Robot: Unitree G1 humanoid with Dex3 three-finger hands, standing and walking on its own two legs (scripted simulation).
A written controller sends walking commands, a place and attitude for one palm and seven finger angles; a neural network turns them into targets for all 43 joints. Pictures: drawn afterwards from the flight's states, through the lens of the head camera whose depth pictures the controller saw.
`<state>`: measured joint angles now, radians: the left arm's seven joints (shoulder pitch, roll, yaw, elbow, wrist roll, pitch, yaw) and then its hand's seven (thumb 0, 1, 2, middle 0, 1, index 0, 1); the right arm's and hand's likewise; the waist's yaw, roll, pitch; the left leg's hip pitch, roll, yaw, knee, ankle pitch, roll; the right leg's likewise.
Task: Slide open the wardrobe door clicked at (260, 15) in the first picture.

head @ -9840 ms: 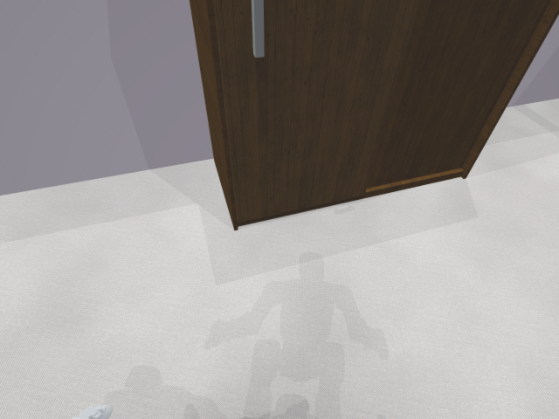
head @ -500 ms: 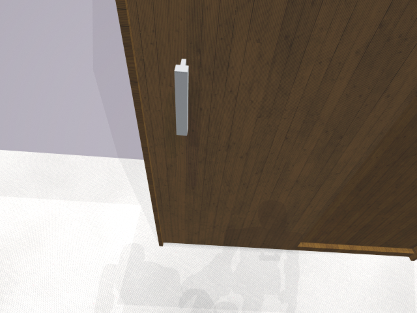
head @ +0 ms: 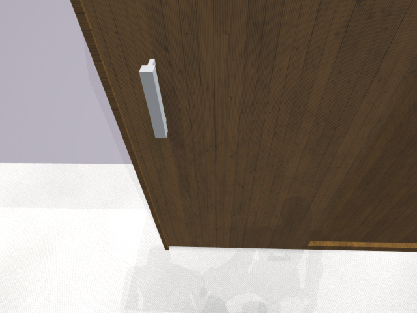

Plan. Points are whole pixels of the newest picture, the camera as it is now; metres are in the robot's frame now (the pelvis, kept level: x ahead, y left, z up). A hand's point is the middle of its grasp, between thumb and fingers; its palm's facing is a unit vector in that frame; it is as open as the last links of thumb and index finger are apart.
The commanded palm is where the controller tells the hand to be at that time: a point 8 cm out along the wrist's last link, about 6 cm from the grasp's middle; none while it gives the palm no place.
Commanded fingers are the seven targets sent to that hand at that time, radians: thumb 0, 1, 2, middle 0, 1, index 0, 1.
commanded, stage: come to a stop and stand still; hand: left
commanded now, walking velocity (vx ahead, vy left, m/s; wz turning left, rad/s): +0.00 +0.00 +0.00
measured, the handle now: (156, 99) +0.52 +0.14 +0.15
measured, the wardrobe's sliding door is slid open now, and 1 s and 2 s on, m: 0.00 0.00 0.00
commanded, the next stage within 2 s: look again from close up in 0.48 s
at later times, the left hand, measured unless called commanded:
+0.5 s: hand out of the picture -0.01 +0.16 -0.17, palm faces +0.04 -0.98 -0.20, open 7.3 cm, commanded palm none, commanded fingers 0.00 0.90 0.90 -0.20 -0.30 -0.20 -0.30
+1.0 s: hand out of the picture -0.02 +0.18 -0.16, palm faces +0.04 -0.98 -0.20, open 7.3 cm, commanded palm none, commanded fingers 0.00 0.90 0.90 -0.20 -0.30 -0.20 -0.30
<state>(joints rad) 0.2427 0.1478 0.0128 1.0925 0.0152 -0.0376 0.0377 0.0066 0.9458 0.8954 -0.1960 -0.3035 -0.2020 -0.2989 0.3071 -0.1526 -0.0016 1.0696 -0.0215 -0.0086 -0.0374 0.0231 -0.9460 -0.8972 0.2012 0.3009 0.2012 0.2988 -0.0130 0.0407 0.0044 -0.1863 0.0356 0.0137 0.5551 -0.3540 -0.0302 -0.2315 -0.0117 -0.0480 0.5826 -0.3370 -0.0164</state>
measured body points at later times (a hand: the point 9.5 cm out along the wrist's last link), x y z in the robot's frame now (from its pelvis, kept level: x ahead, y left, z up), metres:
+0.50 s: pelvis -0.01 -0.01 +0.01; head -0.01 -0.02 +0.46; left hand -0.02 +0.21 -0.15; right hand -0.02 -0.23 -0.16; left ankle -0.04 +0.14 -0.73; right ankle -0.02 -0.11 -0.73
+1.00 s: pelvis -0.03 +0.01 +0.01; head -0.02 +0.00 +0.46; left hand -0.03 +0.23 -0.15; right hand -0.04 -0.21 -0.15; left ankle -0.04 +0.14 -0.73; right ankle -0.02 -0.11 -0.73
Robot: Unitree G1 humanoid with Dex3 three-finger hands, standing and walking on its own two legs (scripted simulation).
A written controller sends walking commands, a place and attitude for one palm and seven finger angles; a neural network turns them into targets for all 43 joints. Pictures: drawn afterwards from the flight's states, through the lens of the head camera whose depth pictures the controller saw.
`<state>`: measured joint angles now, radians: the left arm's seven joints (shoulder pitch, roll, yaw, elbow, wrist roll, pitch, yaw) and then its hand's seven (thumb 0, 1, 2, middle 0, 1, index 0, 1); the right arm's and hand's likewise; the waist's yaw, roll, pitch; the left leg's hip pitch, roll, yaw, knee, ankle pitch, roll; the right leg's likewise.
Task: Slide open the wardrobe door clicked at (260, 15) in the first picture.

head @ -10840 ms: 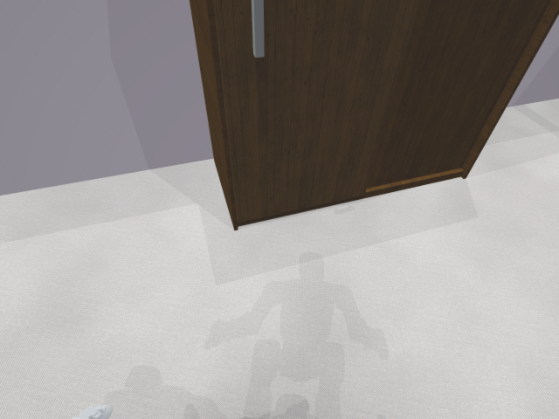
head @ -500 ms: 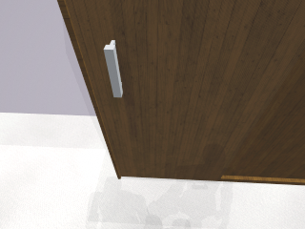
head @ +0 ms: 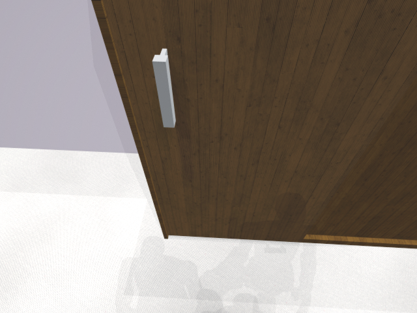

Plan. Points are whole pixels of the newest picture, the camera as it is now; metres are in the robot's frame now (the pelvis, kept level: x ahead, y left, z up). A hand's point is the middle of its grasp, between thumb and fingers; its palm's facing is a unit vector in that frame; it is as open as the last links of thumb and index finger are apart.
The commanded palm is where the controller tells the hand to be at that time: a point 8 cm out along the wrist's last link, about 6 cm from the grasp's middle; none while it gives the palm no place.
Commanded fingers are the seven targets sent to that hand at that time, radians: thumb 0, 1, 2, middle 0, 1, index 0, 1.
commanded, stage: look again from close up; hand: left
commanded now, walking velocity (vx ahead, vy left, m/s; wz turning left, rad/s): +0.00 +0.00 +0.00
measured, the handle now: (167, 89) +0.55 +0.13 +0.14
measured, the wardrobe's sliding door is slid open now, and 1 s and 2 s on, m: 0.00 0.00 0.00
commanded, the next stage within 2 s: shuffle to correct the standing spot in 0.32 s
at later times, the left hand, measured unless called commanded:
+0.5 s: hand out of the picture +0.01 +0.17 -0.17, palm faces +0.04 -0.98 -0.20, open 7.3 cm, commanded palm none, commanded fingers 0.00 0.90 0.90 -0.20 -0.30 -0.20 -0.30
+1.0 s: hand out of the picture +0.10 +0.16 -0.18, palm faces +0.07 -0.97 -0.23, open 7.3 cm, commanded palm none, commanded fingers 0.00 0.90 0.90 -0.20 -0.30 -0.20 -0.30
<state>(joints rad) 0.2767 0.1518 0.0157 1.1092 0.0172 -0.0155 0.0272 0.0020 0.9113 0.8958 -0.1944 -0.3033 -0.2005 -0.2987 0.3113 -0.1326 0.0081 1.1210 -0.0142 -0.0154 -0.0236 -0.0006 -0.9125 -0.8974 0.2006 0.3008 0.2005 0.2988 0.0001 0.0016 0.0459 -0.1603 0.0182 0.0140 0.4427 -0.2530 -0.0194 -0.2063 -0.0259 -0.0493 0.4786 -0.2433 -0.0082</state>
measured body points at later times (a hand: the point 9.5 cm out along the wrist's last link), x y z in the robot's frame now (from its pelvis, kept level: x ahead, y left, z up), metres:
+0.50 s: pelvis +0.01 -0.01 +0.00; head +0.02 -0.01 +0.45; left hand +0.01 +0.22 -0.16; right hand +0.01 -0.23 -0.16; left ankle -0.01 +0.13 -0.74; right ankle +0.01 -0.11 -0.74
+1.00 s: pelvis +0.09 -0.02 -0.01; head +0.12 -0.03 +0.44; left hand +0.09 +0.21 -0.16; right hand +0.03 -0.22 -0.17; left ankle +0.03 +0.11 -0.70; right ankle +0.06 -0.10 -0.74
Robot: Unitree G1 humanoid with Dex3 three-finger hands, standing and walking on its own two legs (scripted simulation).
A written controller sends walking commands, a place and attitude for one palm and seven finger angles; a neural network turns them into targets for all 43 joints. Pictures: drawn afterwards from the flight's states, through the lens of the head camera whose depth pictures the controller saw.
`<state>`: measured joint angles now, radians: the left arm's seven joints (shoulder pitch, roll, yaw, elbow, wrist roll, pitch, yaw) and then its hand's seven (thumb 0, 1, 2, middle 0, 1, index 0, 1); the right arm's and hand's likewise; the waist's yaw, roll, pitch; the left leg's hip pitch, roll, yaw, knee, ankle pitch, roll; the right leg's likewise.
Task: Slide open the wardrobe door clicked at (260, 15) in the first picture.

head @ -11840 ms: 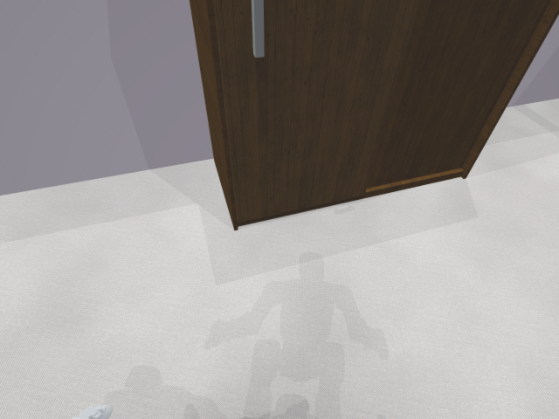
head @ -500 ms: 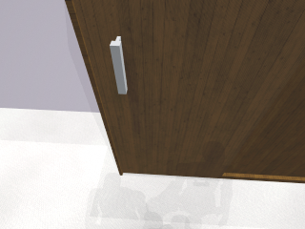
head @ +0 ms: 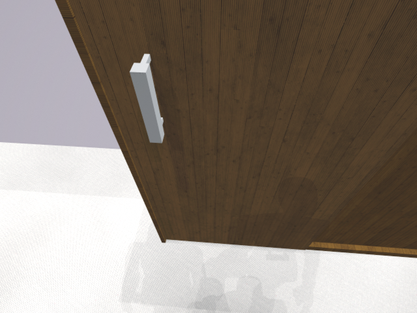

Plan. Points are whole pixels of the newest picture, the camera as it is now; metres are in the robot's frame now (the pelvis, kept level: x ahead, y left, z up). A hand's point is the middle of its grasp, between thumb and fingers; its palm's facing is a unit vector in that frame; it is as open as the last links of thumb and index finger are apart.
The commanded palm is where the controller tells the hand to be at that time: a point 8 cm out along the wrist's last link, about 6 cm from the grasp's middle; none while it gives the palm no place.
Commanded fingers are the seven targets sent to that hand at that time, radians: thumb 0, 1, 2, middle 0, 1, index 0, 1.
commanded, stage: come to a stop and stand still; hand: left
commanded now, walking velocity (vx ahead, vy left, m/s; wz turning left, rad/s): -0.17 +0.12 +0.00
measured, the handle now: (152, 100) +0.47 +0.14 +0.15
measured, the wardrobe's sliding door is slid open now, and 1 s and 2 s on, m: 0.00 0.00 0.00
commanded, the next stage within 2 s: look again from close up in 1.58 s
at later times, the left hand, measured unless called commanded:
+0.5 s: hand out of the picture -0.02 +0.18 -0.17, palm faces +0.02 -0.98 -0.21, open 7.3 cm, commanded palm none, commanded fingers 0.00 0.90 0.90 -0.20 -0.30 -0.20 -0.30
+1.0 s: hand out of the picture -0.04 +0.13 -0.17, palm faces +0.03 -0.99 -0.14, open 7.3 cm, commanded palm none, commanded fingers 0.00 0.90 0.90 -0.20 -0.30 -0.20 -0.30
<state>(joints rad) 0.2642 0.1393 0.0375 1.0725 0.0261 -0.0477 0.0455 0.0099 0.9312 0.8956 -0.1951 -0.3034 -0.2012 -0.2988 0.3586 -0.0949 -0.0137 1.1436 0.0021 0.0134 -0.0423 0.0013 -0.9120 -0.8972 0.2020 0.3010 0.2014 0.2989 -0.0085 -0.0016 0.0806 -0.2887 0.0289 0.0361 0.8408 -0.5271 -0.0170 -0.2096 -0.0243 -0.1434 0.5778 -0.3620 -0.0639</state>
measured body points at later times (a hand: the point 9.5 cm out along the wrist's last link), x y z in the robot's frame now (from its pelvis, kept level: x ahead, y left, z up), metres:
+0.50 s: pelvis -0.02 +0.01 +0.00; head +0.00 +0.00 +0.45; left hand -0.01 +0.23 -0.15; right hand +0.05 -0.21 -0.15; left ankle +0.03 +0.13 -0.73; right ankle -0.06 -0.11 -0.73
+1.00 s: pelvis -0.02 -0.02 +0.01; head +0.00 -0.02 +0.46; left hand -0.04 +0.18 -0.16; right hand -0.06 -0.22 -0.15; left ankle +0.03 +0.13 -0.73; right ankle -0.06 -0.11 -0.73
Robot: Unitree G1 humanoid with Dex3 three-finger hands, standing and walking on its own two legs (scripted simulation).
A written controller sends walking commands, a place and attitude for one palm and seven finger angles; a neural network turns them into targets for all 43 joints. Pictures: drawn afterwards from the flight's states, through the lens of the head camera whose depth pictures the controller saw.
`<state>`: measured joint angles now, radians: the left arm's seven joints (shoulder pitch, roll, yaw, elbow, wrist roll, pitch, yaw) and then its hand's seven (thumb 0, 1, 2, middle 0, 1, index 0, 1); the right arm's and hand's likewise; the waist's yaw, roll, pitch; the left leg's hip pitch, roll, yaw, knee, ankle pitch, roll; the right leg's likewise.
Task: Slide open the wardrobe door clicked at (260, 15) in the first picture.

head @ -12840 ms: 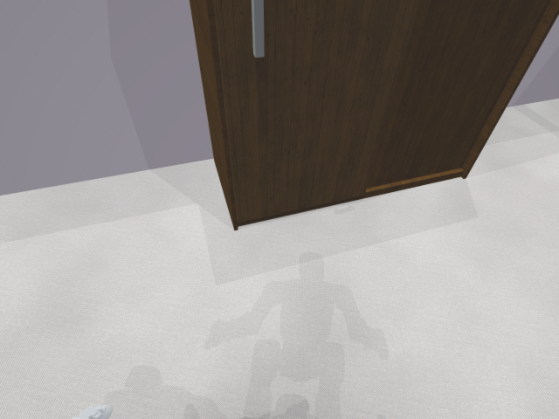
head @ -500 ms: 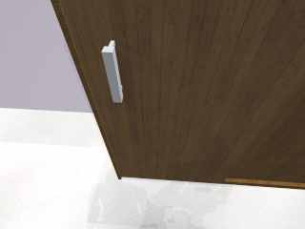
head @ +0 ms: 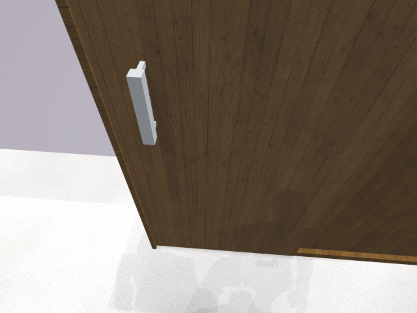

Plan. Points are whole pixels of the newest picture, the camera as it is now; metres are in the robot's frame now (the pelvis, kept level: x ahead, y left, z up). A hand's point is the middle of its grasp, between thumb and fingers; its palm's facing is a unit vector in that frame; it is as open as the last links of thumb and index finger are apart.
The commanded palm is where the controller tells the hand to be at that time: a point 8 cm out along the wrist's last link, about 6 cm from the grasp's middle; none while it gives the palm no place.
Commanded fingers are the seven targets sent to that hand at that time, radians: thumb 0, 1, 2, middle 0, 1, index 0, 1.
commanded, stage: come to a stop and stand still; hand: left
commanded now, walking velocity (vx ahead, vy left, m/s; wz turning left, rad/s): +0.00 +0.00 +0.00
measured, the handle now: (146, 104) +0.48 +0.16 +0.14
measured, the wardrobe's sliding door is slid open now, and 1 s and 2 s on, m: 0.00 0.00 0.00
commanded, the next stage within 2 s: look again from close up in 0.58 s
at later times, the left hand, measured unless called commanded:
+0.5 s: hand out of the picture +0.03 +0.23 -0.18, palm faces -0.04 -0.98 -0.21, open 7.3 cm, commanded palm none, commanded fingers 0.00 0.90 0.90 -0.20 -0.30 -0.20 -0.30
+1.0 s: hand out of the picture +0.00 +0.22 -0.18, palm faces -0.05 -0.98 -0.18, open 7.3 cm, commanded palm none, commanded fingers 0.00 0.90 0.90 -0.20 -0.30 -0.20 -0.30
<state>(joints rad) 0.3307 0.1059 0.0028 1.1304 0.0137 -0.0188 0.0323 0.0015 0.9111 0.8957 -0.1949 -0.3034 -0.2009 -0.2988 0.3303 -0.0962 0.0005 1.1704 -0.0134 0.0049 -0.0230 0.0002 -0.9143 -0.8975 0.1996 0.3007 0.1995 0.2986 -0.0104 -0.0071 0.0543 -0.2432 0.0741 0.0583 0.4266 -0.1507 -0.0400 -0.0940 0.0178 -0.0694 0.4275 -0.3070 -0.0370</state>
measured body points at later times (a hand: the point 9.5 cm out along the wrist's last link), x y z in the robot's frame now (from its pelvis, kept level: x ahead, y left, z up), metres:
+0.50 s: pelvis +0.01 +0.05 +0.00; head +0.01 +0.06 +0.45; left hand +0.03 +0.28 -0.16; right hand +0.01 -0.18 -0.16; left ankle +0.03 +0.14 -0.74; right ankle -0.04 -0.09 -0.74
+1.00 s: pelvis +0.00 +0.05 +0.00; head +0.02 +0.06 +0.45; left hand +0.00 +0.27 -0.16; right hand +0.02 -0.18 -0.15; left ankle +0.03 +0.14 -0.74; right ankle -0.04 -0.09 -0.74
